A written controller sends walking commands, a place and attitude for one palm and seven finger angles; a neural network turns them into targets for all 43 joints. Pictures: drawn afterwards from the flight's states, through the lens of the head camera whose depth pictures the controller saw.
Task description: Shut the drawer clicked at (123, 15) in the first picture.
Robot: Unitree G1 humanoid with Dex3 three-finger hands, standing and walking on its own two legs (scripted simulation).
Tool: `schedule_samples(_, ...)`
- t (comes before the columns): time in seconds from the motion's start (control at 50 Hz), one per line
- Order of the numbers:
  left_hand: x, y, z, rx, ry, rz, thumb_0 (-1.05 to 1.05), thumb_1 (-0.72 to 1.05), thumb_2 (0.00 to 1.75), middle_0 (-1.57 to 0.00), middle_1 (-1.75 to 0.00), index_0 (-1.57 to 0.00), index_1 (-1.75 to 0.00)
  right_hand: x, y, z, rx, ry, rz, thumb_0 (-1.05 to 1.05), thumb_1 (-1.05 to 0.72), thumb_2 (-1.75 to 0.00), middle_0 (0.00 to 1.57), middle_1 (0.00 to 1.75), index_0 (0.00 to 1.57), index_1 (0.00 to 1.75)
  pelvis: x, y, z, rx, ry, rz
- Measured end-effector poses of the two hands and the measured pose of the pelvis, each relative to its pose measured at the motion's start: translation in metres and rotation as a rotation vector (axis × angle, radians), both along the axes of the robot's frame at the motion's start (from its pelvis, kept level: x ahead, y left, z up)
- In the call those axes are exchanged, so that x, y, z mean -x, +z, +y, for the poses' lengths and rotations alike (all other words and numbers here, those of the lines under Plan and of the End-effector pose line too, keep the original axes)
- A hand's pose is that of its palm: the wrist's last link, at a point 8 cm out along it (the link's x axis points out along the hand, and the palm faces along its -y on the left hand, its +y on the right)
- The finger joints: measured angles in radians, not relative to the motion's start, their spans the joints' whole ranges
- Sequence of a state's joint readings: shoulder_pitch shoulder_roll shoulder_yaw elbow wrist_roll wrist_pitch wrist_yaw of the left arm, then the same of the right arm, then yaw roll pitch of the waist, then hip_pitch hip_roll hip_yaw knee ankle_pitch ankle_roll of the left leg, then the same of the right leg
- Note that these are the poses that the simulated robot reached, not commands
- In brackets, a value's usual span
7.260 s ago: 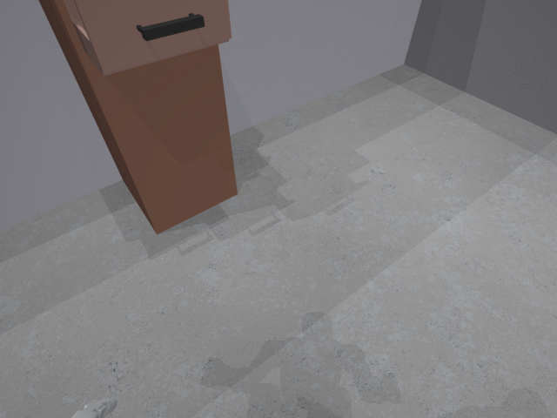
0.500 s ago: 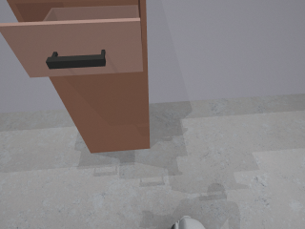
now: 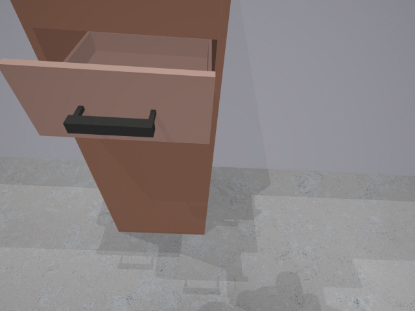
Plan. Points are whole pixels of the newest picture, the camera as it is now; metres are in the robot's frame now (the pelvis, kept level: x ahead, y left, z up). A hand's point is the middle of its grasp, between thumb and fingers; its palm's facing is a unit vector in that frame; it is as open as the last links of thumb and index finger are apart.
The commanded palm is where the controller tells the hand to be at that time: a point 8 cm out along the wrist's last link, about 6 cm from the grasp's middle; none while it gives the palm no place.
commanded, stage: come to a stop and stand still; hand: left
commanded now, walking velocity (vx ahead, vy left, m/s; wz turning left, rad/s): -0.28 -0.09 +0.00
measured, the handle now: (114, 119) +0.42 +0.24 +0.14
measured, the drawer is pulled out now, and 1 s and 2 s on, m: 0.15 0.15 0.15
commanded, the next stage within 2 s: look again from close up in 1.18 s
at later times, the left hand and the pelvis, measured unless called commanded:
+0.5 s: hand out of the picture +0.01 +0.13 -0.16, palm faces +0.00 -0.96 -0.29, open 7.4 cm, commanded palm none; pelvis -0.04 -0.06 +0.00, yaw -2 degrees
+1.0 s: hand out of the picture -0.09 +0.10 -0.17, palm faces +0.04 -0.98 -0.20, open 7.3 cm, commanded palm none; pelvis -0.08 -0.07 +0.01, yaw -1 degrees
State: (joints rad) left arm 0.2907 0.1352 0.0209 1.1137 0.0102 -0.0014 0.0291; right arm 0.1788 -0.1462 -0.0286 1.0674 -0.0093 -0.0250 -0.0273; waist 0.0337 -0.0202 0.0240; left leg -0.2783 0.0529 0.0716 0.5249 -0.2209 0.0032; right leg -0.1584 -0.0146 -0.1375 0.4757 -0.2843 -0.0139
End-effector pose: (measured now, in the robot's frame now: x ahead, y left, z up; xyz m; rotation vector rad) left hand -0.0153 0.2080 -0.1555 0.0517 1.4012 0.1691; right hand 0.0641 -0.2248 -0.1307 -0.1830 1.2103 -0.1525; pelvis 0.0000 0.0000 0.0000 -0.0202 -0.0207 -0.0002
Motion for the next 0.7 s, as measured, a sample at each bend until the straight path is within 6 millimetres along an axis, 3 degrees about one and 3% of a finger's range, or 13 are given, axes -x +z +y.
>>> schedule_samples(0.1,-0.004,0.001,0.003,0.004,-0.019,0.047,0.01,0.91,0.89,-0.20,-0.30,-0.20,-0.30,-0.016,0.001,0.012,-0.010,-0.007,0.000,0.00,-0.93,-0.90,0.20,0.30,0.20,0.29,-0.004,0.001,0.004,-0.027,-0.022,0.005)
schedule_samples(0.2,-0.012,0.011,0.016,-0.064,-0.057,0.055,0.01,0.91,0.89,-0.20,-0.30,-0.20,-0.30,-0.009,-0.005,0.000,-0.016,-0.043,0.006,-0.01,-0.93,-0.90,0.20,0.30,0.20,0.30,0.009,0.002,-0.004,-0.024,-0.039,0.015)
schedule_samples(0.34,-0.027,0.025,0.016,-0.186,-0.091,-0.055,0.01,0.91,0.89,-0.20,-0.30,-0.20,-0.30,0.028,-0.026,-0.047,-0.041,-0.083,0.035,0.00,-0.91,-0.90,0.20,0.30,0.20,0.30,0.028,-0.008,-0.037,-0.047,-0.049,0.007)
schedule_samples(0.46,-0.022,0.035,-0.016,-0.188,-0.109,-0.107,0.01,0.91,0.89,-0.20,-0.30,-0.20,-0.30,0.064,-0.029,-0.079,-0.056,-0.112,0.084,0.00,-0.91,-0.90,0.20,0.30,0.20,0.29,0.040,-0.004,-0.059,-0.046,-0.033,-0.007)
schedule_samples(0.58,-0.022,0.030,-0.050,-0.115,-0.119,-0.143,0.01,0.91,0.89,-0.20,-0.30,-0.20,-0.30,0.102,-0.019,-0.088,-0.043,-0.119,0.134,0.00,-0.91,-0.90,0.20,0.30,0.20,0.29,0.052,0.002,-0.071,-0.036,-0.021,0.009)
schedule_samples(0.7,-0.006,0.014,-0.058,-0.065,-0.070,-0.144,0.01,0.93,0.89,-0.20,-0.30,-0.21,-0.30,0.135,-0.015,-0.078,-0.023,-0.089,0.199,0.00,-0.91,-0.90,0.19,0.30,0.19,0.29,0.065,-0.001,-0.074,-0.012,0.003,0.014)
